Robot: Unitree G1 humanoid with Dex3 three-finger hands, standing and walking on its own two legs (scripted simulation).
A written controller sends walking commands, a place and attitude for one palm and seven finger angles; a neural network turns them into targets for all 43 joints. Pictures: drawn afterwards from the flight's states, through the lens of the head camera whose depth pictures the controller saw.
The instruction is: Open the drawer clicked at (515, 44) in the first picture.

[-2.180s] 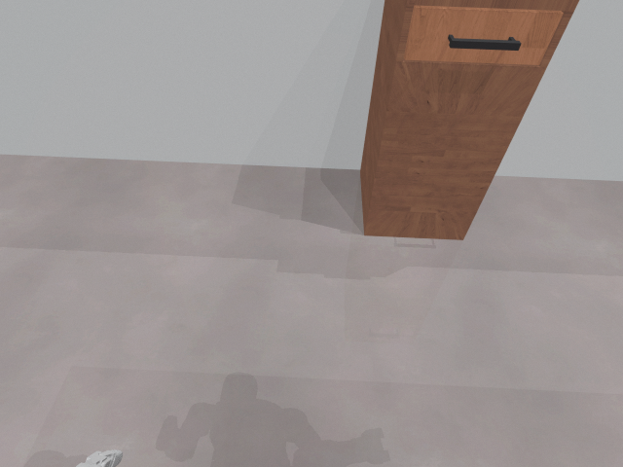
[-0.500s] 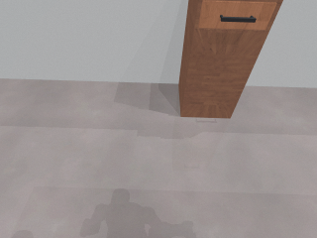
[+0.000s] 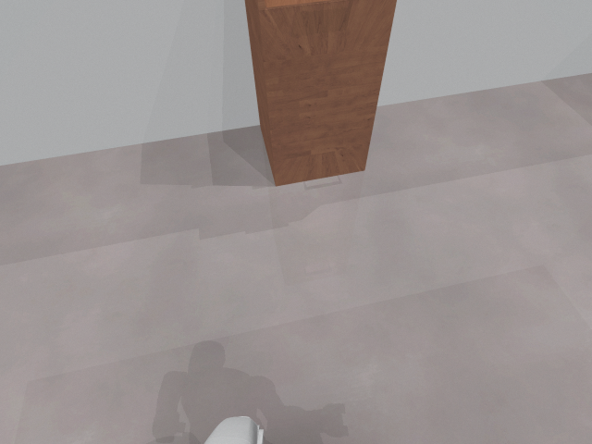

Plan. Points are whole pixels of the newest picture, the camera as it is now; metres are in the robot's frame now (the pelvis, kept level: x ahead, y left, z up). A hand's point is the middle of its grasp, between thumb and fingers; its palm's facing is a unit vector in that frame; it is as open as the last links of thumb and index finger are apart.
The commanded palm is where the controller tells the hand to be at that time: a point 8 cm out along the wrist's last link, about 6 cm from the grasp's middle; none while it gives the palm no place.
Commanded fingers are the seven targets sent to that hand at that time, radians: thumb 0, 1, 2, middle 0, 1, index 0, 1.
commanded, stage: walk to a spot facing it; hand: left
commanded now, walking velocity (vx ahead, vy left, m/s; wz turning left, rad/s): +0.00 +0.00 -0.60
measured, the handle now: out of the picture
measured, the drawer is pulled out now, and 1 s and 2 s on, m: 0.00 0.00 0.00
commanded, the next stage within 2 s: none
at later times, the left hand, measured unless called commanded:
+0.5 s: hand out of the picture +0.12 +0.25 -0.16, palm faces -0.27 -0.94 -0.19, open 7.4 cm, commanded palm none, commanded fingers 0.00 0.90 0.90 -0.20 -0.30 -0.20 -0.30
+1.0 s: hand (266, 372) +0.25 +0.08 -0.17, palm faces -0.56 -0.81 -0.18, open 7.3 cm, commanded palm none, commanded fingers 0.00 0.90 0.90 -0.20 -0.30 -0.20 -0.30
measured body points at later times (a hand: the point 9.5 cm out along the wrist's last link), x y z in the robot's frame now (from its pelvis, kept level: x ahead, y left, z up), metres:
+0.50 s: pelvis -0.01 +0.06 +0.01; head +0.01 +0.08 +0.46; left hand +0.13 +0.30 -0.14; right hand -0.04 -0.20 -0.12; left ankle -0.02 +0.16 -0.74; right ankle -0.07 -0.08 -0.65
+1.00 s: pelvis +0.09 -0.04 +0.00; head +0.11 -0.04 +0.45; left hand +0.27 +0.12 -0.15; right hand -0.02 -0.27 -0.14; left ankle +0.22 +0.03 -0.69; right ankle -0.01 -0.12 -0.74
